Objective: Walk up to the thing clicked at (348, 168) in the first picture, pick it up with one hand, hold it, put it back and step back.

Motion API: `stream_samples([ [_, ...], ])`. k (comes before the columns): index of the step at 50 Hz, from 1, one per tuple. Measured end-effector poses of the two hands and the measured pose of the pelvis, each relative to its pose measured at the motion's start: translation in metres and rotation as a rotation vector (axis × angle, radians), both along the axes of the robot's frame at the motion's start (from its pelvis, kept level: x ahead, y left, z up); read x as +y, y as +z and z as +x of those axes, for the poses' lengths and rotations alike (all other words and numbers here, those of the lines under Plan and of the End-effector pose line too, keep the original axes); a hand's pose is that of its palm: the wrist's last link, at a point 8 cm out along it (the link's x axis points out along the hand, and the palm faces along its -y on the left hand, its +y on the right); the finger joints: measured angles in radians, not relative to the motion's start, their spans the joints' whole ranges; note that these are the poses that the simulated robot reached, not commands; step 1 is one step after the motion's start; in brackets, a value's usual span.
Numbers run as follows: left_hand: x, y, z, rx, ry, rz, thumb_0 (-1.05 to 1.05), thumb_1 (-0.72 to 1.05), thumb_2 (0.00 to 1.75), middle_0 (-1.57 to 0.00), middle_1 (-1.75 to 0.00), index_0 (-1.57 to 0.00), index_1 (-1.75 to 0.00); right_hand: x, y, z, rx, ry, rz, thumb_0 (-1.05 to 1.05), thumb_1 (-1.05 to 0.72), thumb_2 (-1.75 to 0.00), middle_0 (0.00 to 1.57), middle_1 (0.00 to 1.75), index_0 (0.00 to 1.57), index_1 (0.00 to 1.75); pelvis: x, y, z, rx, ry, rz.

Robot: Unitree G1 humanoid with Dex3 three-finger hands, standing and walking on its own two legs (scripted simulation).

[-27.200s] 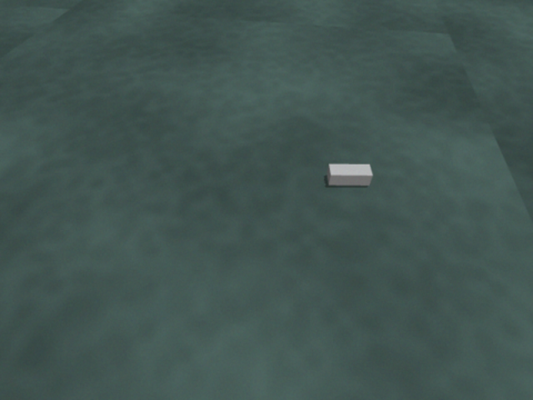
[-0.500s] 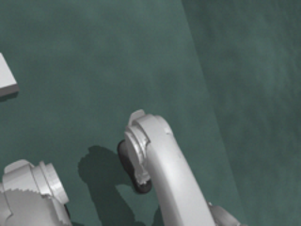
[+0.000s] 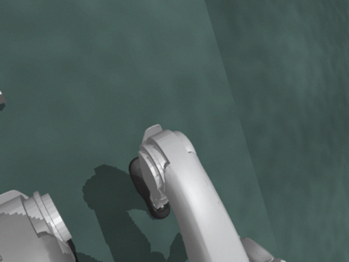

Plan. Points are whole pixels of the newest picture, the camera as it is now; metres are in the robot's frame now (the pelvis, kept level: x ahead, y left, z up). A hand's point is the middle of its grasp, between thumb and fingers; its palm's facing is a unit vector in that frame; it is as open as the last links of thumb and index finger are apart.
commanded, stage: close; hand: left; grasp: from above
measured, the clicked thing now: out of the picture +0.51 +0.26 -0.28
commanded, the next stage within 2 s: settle in 1.32 s
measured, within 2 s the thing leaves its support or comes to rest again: leaves its support in 1.76 s
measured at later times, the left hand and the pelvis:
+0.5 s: hand out of the picture +0.49 +0.26 -0.25, palm faces -0.43 -0.10 -0.90, open 12.1 cm; pelvis +0.00 +0.00 +0.01, yaw -1 degrees
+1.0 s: hand out of the picture +0.50 +0.26 -0.25, palm faces -0.43 -0.12 -0.89, open 11.6 cm; pelvis -0.01 +0.00 +0.01, yaw -1 degrees
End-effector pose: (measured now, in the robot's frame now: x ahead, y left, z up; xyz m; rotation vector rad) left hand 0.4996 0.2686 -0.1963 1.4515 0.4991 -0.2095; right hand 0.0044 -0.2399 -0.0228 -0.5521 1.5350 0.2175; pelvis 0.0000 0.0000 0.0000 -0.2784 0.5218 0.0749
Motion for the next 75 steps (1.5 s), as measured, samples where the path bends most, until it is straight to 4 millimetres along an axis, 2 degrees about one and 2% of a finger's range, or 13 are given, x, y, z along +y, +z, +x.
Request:
stream_samples([
  [12,0.000,0.002,-0.004,0.009,-0.023,-0.004,-0.01,-0.33,1.04,-0.18,-1.07,-0.19,-1.06,0.003,0.003,-0.005,0.002,0.004,-0.007,0.00,-0.90,-0.90,0.20,0.29,0.20,0.30,0.001,0.003,-0.004,-0.006,-0.003,-0.005],
  [38,-0.003,0.003,0.000,0.005,-0.008,0.007,0.00,-0.21,0.87,-0.32,-1.02,-0.30,-0.99,0.004,0.006,-0.007,0.005,-0.009,-0.010,0.00,-0.90,-0.90,0.20,0.29,0.20,0.30,0.001,0.007,-0.004,0.004,-0.008,-0.006],
  [75,-0.001,0.006,0.003,-0.007,-0.019,0.004,0.00,-0.24,0.82,-0.48,-0.90,-0.45,-0.88,0.007,0.009,-0.011,-0.002,-0.003,-0.036,0.00,-0.91,-0.90,0.20,0.29,0.20,0.30,0.004,0.007,-0.009,-0.006,-0.008,-0.015],
])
